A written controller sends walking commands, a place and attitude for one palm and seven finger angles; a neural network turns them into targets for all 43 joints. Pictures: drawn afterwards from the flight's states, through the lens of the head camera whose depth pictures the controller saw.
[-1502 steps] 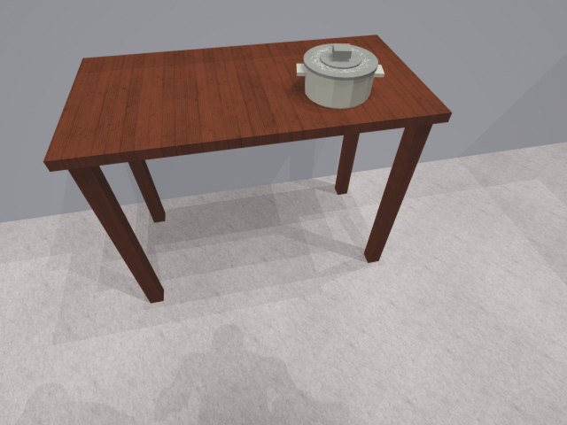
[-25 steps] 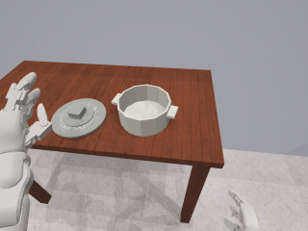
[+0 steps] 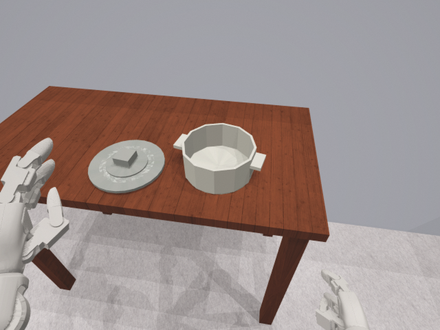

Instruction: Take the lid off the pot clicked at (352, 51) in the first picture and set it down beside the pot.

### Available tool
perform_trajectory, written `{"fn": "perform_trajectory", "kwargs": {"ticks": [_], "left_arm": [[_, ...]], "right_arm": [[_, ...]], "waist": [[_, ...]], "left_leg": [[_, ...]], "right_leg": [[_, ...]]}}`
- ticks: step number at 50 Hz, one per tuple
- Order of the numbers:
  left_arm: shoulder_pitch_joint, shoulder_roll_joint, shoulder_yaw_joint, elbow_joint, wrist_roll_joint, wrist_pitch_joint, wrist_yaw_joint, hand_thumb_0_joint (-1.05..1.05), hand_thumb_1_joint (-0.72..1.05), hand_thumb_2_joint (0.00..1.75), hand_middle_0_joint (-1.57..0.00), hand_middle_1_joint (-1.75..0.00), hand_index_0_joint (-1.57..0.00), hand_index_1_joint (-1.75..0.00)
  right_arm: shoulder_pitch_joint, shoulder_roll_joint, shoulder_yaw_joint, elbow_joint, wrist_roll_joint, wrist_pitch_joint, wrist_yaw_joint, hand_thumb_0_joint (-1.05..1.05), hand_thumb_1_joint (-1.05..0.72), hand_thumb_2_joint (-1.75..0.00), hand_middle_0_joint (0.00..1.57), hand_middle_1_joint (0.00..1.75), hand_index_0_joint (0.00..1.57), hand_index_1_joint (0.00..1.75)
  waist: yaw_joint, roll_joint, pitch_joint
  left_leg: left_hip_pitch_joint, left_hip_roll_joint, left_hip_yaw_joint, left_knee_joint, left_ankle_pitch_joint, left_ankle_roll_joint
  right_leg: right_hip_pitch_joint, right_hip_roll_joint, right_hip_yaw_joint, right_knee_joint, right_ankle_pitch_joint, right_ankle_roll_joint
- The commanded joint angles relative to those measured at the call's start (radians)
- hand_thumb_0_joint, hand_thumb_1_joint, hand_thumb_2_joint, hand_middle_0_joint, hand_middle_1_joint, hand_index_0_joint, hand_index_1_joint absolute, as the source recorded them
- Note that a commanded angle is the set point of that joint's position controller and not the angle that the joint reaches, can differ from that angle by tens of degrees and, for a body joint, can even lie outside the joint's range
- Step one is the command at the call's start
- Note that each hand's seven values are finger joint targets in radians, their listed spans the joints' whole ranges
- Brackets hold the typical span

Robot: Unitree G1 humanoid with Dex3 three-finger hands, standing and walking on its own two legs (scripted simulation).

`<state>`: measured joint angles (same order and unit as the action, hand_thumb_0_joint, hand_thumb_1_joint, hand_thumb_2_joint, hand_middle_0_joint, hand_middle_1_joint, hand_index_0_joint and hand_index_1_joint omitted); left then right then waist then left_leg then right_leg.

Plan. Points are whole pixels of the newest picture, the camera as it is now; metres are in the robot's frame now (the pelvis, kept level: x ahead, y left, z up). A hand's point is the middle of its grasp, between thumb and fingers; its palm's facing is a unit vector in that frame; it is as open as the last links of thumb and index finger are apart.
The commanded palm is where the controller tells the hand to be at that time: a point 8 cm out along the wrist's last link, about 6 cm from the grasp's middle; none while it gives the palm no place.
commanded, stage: draw the hand back to the body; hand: left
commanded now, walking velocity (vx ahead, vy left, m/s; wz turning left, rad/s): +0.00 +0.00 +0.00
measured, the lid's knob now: (125, 157) +0.50 +0.32 +0.01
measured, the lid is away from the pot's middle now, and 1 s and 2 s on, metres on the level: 0.25 0.25 0.25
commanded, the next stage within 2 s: step back with the hand held close in 0.10 s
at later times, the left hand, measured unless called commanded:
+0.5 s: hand (60, 233) +0.18 +0.25 +0.17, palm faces +0.29 -0.84 -0.45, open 7.4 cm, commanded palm +0.11 +0.30 +0.19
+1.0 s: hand (2, 289) +0.10 +0.26 +0.17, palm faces +0.38 -0.83 -0.40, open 7.4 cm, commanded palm +0.03 +0.32 +0.19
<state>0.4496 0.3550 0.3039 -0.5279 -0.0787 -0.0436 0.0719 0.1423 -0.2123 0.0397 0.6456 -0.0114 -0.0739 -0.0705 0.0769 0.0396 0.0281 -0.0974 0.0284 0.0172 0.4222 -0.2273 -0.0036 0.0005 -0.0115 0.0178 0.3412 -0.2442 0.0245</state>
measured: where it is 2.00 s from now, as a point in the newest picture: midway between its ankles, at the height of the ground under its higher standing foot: outside the picture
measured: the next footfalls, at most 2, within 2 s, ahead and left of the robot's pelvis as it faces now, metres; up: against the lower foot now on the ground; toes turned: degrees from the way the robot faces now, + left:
right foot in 1.50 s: -0.18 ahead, -0.08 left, +0.00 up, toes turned -2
left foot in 1.62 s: -0.05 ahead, +0.15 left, +0.00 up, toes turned -1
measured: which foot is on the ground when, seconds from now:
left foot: down 0.00-1.00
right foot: down 0.00-1.00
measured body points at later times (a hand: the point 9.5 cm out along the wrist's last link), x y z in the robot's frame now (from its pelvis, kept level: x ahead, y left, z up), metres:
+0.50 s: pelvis -0.02 +0.02 +0.00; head -0.01 +0.02 +0.45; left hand +0.16 +0.29 +0.19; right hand +0.18 -0.22 -0.07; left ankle +0.01 +0.12 -0.74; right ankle -0.03 -0.14 -0.74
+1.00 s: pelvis -0.09 +0.03 -0.02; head -0.09 +0.05 +0.43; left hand +0.07 +0.31 +0.20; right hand +0.08 -0.21 -0.08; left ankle +0.01 +0.12 -0.74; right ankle -0.04 -0.14 -0.74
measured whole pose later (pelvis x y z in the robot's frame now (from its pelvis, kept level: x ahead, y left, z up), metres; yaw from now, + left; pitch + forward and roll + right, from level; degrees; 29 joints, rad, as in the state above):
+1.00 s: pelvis -0.09 +0.03 -0.02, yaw +1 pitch -2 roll -4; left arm 0.55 0.39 0.36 -0.63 -0.02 -0.22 0.14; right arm 0.24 -0.22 0.00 0.56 0.01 -0.07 -0.09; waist -0.01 0.03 0.02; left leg -0.41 0.02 0.00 0.62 -0.18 0.05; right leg -0.31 0.00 0.02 0.57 -0.28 0.04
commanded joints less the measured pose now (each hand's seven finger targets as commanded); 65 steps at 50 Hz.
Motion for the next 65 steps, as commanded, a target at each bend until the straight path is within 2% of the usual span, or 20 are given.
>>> {"fn": "perform_trajectory", "kwargs": {"ticks": [1, 10, 11, 12, 15, 24, 27, 32, 37, 41, 45, 49, 52, 55, 56, 57, 58, 62, 64, 65], "left_arm": [[-0.133, 0.169, 0.108, -0.205, -0.001, -0.071, 0.027, 0.0, 0.9, 0.9, -0.2, -0.3, -0.2, -0.3], [-0.122, 0.16, 0.097, -0.222, 0.006, -0.072, 0.027, 0.0, 0.9, 0.9, -0.2, -0.3, -0.2, -0.3], [-0.302, 0.334, 0.257, -0.335, 0.005, -0.13, 0.039, 0.0, 0.9, 0.9, -0.2, -0.3, -0.2, -0.3], [-0.162, 0.245, 0.2, -0.203, 0.004, -0.135, 0.035, 0.0, 0.9, 0.9, -0.2, -0.3, -0.2, -0.3], [-0.036, 0.173, 0.136, -0.184, 0.014, -0.14, 0.014, 0.0, 0.9, 0.9, -0.2, -0.3, -0.2, -0.3], [0.119, 0.225, 0.194, -0.299, 0.014, -0.15, 0.024, 0.0, 0.9, 0.9, -0.2, -0.3, -0.2, -0.3], [0.124, 0.232, 0.201, -0.332, 0.015, -0.161, 0.032, 0.0, 0.9, 0.9, -0.2, -0.3, -0.2, -0.3], [0.12, 0.218, 0.204, -0.346, 0.027, -0.19, 0.045, 0.0, 0.9, 0.9, -0.2, -0.3, -0.2, -0.3], [0.101, 0.202, 0.195, -0.302, 0.034, -0.209, 0.056, 0.0, 0.9, 0.9, -0.2, -0.3, -0.2, -0.3], [0.067, 0.208, 0.175, -0.307, 0.035, -0.224, 0.075, 0.0, 0.9, 0.9, -0.2, -0.3, -0.2, -0.3], [0.051, 0.194, 0.16, -0.325, 0.036, -0.23, 0.089, 0.0, 0.9, 0.9, -0.2, -0.3, -0.2, -0.3], [0.066, 0.188, 0.192, -0.302, 0.065, -0.244, 0.087, 0.0, 0.9, 0.9, -0.2, -0.3, -0.2, -0.3], [0.093, 0.204, 0.204, -0.308, 0.066, -0.247, 0.071, 0.0, 0.9, 0.9, -0.2, -0.3, -0.2, -0.3], [0.102, 0.235, 0.206, -0.324, 0.035, -0.26, 0.068, 0.0, 0.9, 0.9, -0.2, -0.3, -0.2, -0.3], [0.079, 0.229, 0.184, -0.343, 0.034, -0.269, 0.072, 0.0, 0.9, 0.9, -0.2, -0.3, -0.2, -0.3], [0.06, 0.242, 0.189, -0.357, 0.034, -0.265, 0.073, 0.0, 0.9, 0.9, -0.2, -0.3, -0.2, -0.3], [0.063, 0.252, 0.195, -0.358, 0.033, -0.259, 0.075, 0.0, 0.9, 0.9, -0.2, -0.3, -0.2, -0.3], [0.053, 0.223, 0.18, -0.339, 0.031, -0.262, 0.076, 0.0, 0.9, 0.9, -0.2, -0.3, -0.2, -0.3], [0.05, 0.216, 0.216, -0.354, 0.044, -0.273, 0.072, 0.0, 0.9, 0.9, -0.2, -0.3, -0.2, -0.3], [0.037, 0.219, 0.218, -0.341, 0.046, -0.265, 0.073, 0.0, 0.9, 0.9, -0.2, -0.3, -0.2, -0.3]], "right_arm": [[-0.169, -0.107, -0.042, -0.159, -0.003, -0.068, -0.017, 0.0, -0.9, -0.9, 0.2, 0.3, 0.2, 0.3], [-0.173, -0.106, -0.039, -0.16, -0.008, -0.075, -0.017, 0.0, -0.9, -0.9, 0.2, 0.3, 0.2, 0.3], [-0.154, -0.139, -0.039, -0.217, 0.009, -0.05, -0.016, 0.0, -0.9, -0.9, 0.2, 0.3, 0.2, 0.3], [-0.142, -0.115, -0.035, -0.187, 0.003, -0.035, -0.02, 0.0, -0.9, -0.9, 0.2, 0.3, 0.2, 0.3], [-0.124, -0.124, -0.05, -0.213, 0.008, -0.01, -0.008, 0.0, -0.9, -0.9, 0.2, 0.3, 0.2, 0.3], [-0.082, -0.134, -0.08, -0.283, 0.024, 0.033, -0.008, 0.0, -0.9, -0.9, 0.2, 0.3, 0.2, 0.3], [-0.074, -0.137, -0.088, -0.296, 0.027, 0.028, -0.006, 0.0, -0.9, -0.9, 0.2, 0.3, 0.2, 0.3], [-0.051, -0.151, -0.095, -0.305, 0.029, -0.002, -0.007, 0.0, -0.9, -0.9, 0.2, 0.3, 0.2, 0.3], [-0.026, -0.147, -0.101, -0.295, 0.031, -0.033, -0.01, 0.0, -0.9, -0.9, 0.2, 0.3, 0.2, 0.3], [-0.003, -0.137, -0.1, -0.261, 0.026, -0.043, -0.015, 0.0, -0.9, -0.9, 0.2, 0.3, 0.2, 0.3], [-0.018, -0.141, -0.092, -0.257, 0.021, -0.053, -0.025, 0.0, -0.9, -0.9, 0.2, 0.3, 0.2, 0.3], [-0.03, -0.157, -0.095, -0.273, 0.023, -0.071, -0.031, 0.0, -0.9, -0.9, 0.2, 0.3, 0.2, 0.3], [-0.035, -0.142, -0.103, -0.282, 0.024, -0.074, -0.01, 0.0, -0.9, -0.9, 0.2, 0.3, 0.2, 0.3], [-0.011, -0.114, -0.096, -0.258, 0.004, -0.07, 0.002, 0.0, -0.9, -0.9, 0.2, 0.3, 0.2, 0.3], [0.014, -0.095, -0.092, -0.231, 0.011, -0.061, 0.006, 0.0, -0.9, -0.9, 0.2, 0.3, 0.2, 0.3], [0.011, -0.107, -0.104, -0.225, 0.02, -0.053, 0.001, 0.0, -0.9, -0.9, 0.2, 0.3, 0.2, 0.3], [0.005, -0.104, -0.107, -0.222, 0.023, -0.045, -0.004, 0.0, -0.9, -0.9, 0.2, 0.3, 0.2, 0.3], [-0.047, -0.133, -0.103, -0.243, 0.018, -0.041, -0.012, 0.0, -0.9, -0.9, 0.2, 0.3, 0.2, 0.3], [-0.061, -0.164, -0.109, -0.258, 0.004, -0.066, -0.016, 0.0, -0.9, -0.9, 0.2, 0.3, 0.2, 0.3], [-0.045, -0.144, -0.108, -0.239, -0.009, -0.067, -0.014, 0.0, -0.9, -0.9, 0.2, 0.3, 0.2, 0.3]], "waist": [[-0.013, 0.02, -0.043], [-0.006, 0.021, -0.045], [-0.045, 0.019, -0.015], [-0.049, -0.054, -0.006], [-0.061, -0.046, -0.066], [-0.056, 0.018, -0.205], [-0.056, 0.044, -0.187], [-0.067, 0.09, -0.125], [-0.082, -0.002, -0.074], [-0.094, -0.1, -0.074], [-0.098, -0.007, -0.067], [-0.081, 0.238, -0.06], [-0.071, 0.107, -0.069], [-0.092, -0.029, -0.037], [-0.105, -0.134, -0.145], [-0.104, -0.226, -0.224], [-0.102, -0.228, -0.251], [-0.099, 0.022, -0.074], [-0.084, 0.296, -0.106], [-0.085, 0.274, -0.108]], "left_leg": [[0.073, -0.004, 0.01, -0.065, 0.123, 0.021], [0.074, -0.003, 0.001, -0.071, 0.113, 0.019], [-0.008, 0.008, -0.029, -0.037, 0.031, 0.046], [-0.019, -0.001, -0.038, -0.012, 0.037, 0.05], [-0.007, 0.013, -0.033, 0.011, 0.143, 0.051], [-0.027, 0.058, -0.057, 0.012, 0.447, 0.057], [-0.08, 0.068, -0.064, -0.002, 0.365, 0.058], [-0.273, 0.086, -0.108, -0.083, -0.032, 0.076], [-0.347, 0.064, -0.105, -0.04, -0.251, 0.075], [-0.172, 0.012, -0.063, 0.151, -0.2, 0.041], [-0.219, 0.064, -0.132, 0.042, -0.245, 0.054], [-0.609, 0.204, -0.292, -0.292, -0.605, 0.127], [-0.596, 0.15, -0.199, -0.151, -0.467, 0.109], [-0.329, 0.027, -0.082, 0.14, -0.186, 0.045], [-0.177, 0.01, -0.03, 0.222, 0.036, 0.016], [-0.1, 0.009, -0.02, 0.264, 0.118, 0.009], [-0.056, 0.006, -0.013, 0.27, 0.106, 0.009], [-0.152, 0.093, -0.137, 0.067, -0.156, 0.043], [-0.461, 0.273, -0.375, -0.353, -0.554, 0.107], [-0.548, 0.307, -0.401, -0.409, -0.566, 0.118]], "right_leg": [[-0.127, 0.016, -0.045, -0.068, 0.121, -0.05], [-0.116, 0.017, -0.043, -0.068, 0.103, -0.052], [-0.189, -0.037, 0.05, -0.094, 0.149, -0.048], [-0.205, -0.058, 0.05, -0.098, 0.158, -0.052], [-0.208, -0.076, 0.03, -0.056, 0.245, -0.045], [-0.138, -0.044, -0.01, 0.094, 0.382, -0.018], [-0.143, -0.037, -0.005, 0.114, 0.325, -0.017], [-0.104, -0.012, -0.008, 0.155, 0.155, -0.015], [-0.171, -0.033, 0.031, 0.093, 0.02, -0.027], [-0.428, -0.118, 0.108, -0.043, -0.185, -0.071], [-0.412, -0.067, 0.046, 0.046, -0.165, -0.053], [-0.039, 0.083, -0.038, 0.401, -0.065, -0.003], [-0.03, 0.058, -0.008, 0.289, -0.027, -0.022], [-0.373, -0.133, 0.237, -0.012, 0.017, -0.116], [-0.351, -0.183, 0.211, 0.02, 0.291, -0.128], [-0.339, -0.19, 0.189, 0.053, 0.413, -0.114], [-0.358, -0.19, 0.172, 0.055, 0.398, -0.109], [-0.485, -0.049, 0.078, 0.115, -0.048, -0.066], [-0.167, 0.132, -0.019, 0.476, -0.149, -0.009], [-0.117, 0.138, 0.015, 0.635, -0.205, -0.015]]}}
